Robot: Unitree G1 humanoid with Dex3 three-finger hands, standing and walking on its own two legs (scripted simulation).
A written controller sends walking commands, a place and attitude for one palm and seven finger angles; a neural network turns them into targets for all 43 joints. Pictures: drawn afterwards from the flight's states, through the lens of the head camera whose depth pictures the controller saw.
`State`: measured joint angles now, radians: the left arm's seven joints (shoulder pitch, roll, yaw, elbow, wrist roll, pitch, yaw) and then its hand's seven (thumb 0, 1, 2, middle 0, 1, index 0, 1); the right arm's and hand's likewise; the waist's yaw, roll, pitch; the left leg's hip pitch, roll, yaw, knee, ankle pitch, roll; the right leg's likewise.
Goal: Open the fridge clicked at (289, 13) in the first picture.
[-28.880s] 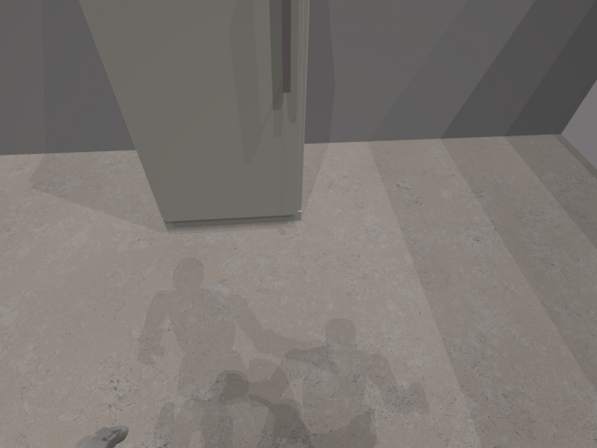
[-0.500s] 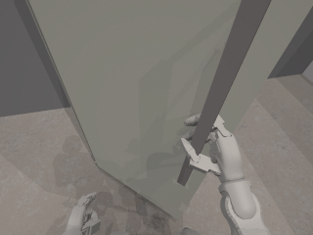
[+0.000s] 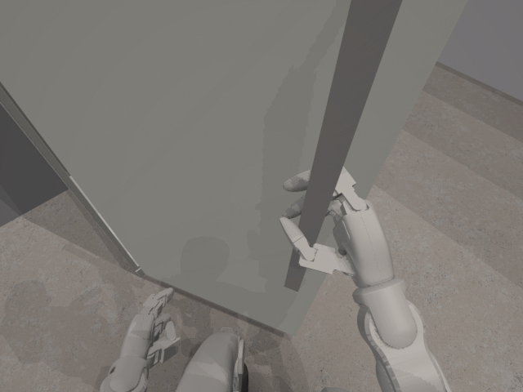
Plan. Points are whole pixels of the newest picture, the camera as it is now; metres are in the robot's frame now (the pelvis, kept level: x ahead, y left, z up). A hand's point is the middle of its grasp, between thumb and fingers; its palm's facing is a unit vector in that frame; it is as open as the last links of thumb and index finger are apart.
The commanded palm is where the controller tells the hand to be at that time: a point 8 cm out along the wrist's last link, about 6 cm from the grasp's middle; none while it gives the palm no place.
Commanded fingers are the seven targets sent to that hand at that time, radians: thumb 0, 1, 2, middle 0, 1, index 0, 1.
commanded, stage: walk backward, drawing the door open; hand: right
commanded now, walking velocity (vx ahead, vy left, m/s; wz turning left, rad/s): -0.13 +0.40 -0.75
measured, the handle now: (323, 185) +0.31 -0.02 +0.20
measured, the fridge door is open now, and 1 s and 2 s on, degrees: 65 74 72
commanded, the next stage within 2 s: stop walking and hold the door back in 0.22 s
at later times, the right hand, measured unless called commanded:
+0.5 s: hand (221, 340) +0.15 +0.07 +0.15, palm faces +0.12 +0.97 -0.20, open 7.0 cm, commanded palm +0.16 -0.01 +0.14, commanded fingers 0.00 -0.90 -0.90 0.45 1.40 0.45 1.40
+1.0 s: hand (247, 300) +0.19 +0.05 +0.16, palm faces +0.28 +0.94 -0.19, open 6.4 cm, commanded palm +0.18 -0.02 +0.14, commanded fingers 0.00 -0.90 -0.90 0.45 1.40 0.45 1.40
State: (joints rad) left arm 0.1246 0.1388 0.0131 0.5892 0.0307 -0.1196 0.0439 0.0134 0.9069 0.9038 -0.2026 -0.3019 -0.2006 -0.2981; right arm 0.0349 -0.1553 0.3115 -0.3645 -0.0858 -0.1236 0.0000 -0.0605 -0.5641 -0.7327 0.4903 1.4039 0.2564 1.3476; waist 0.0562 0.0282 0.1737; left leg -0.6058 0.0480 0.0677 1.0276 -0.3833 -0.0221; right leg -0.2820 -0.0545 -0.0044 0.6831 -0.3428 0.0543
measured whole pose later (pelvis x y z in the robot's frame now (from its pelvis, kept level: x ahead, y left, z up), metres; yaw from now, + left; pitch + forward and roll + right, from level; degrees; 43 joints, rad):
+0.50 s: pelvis -0.10 +0.21 +0.02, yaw -22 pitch -5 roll +2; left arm 0.19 0.20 0.00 0.65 -0.01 -0.05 0.06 0.01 0.91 0.90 -0.20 -0.30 -0.20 -0.30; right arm -0.13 -0.16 0.27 -0.09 -0.01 -0.15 -0.02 -0.08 -0.53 -0.77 0.50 1.40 0.29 1.37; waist -0.03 -0.06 0.16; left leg -0.48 0.05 0.07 0.97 -0.35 -0.04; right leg -0.28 -0.08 0.00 0.64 -0.29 -0.01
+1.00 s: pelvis -0.18 +0.26 +0.02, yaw -24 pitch -3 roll -1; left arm 0.27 0.27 0.03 0.77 -0.02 -0.05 0.10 0.01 0.91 0.90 -0.20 -0.30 -0.20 -0.30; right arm -0.76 -0.12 0.03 0.78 0.06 -0.16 -0.04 -0.05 -0.58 -0.78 0.43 1.39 0.33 1.40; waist 0.03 -0.05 0.11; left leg -0.54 0.05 0.02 1.00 -0.38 -0.02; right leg -0.21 -0.03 -0.14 0.51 -0.26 -0.03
